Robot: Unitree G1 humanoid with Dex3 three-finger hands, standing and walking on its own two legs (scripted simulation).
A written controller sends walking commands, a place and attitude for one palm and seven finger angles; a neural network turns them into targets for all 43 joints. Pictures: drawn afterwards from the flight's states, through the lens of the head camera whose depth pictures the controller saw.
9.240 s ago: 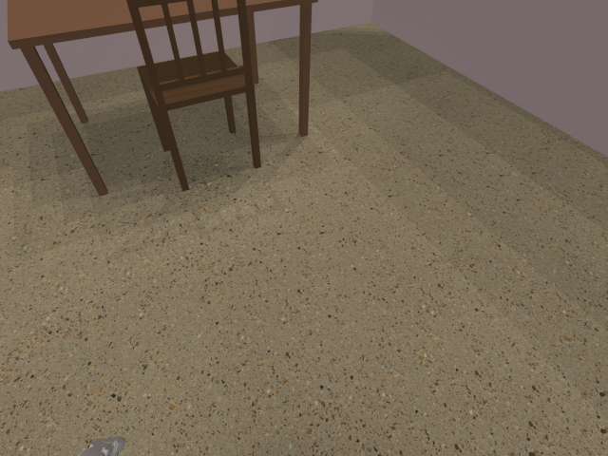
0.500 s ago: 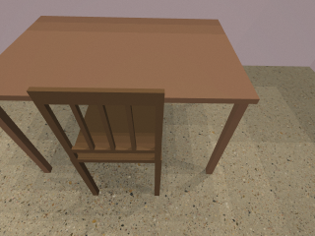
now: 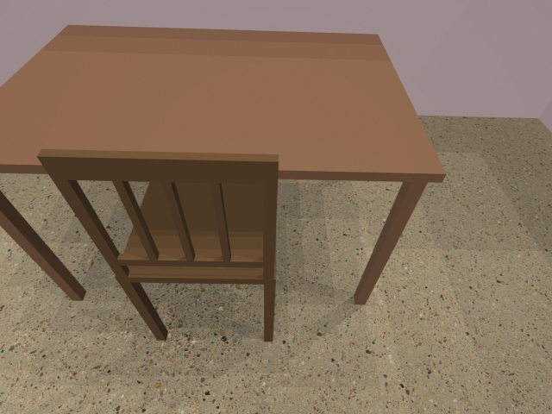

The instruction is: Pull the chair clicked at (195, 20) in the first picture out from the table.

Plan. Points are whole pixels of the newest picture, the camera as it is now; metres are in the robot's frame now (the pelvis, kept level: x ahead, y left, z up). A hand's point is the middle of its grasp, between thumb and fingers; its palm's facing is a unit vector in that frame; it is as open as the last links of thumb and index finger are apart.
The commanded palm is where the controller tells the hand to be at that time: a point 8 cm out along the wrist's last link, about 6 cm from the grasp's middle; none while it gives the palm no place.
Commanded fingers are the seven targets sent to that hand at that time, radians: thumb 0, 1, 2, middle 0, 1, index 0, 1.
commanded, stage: shuffle to correct the standing spot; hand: left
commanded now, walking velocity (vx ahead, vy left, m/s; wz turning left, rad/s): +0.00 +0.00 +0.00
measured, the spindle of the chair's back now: (180, 223) +0.49 +0.24 -0.09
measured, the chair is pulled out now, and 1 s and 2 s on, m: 0.00 0.00 0.00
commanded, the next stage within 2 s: come to a stop and stand still in 0.30 s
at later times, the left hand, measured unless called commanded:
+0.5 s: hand out of the picture -0.02 +0.18 -0.19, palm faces +0.08 -0.99 -0.12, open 7.4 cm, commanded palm none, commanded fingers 0.00 0.90 0.90 -0.20 -0.30 -0.20 -0.30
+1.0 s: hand out of the picture +0.13 +0.17 -0.17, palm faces +0.08 -0.97 -0.23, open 7.3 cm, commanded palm none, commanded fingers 0.00 0.90 0.90 -0.20 -0.30 -0.20 -0.30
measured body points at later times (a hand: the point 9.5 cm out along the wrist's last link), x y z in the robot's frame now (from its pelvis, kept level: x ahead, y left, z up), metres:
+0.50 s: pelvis +0.04 +0.03 -0.01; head +0.06 +0.05 +0.44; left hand -0.02 +0.23 -0.18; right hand +0.01 -0.19 -0.16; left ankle -0.03 +0.10 -0.74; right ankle -0.01 -0.11 -0.72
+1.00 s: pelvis +0.07 -0.01 -0.01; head +0.10 -0.02 +0.44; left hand +0.12 +0.22 -0.16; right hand +0.10 -0.23 -0.17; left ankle +0.01 +0.12 -0.71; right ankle +0.11 -0.09 -0.74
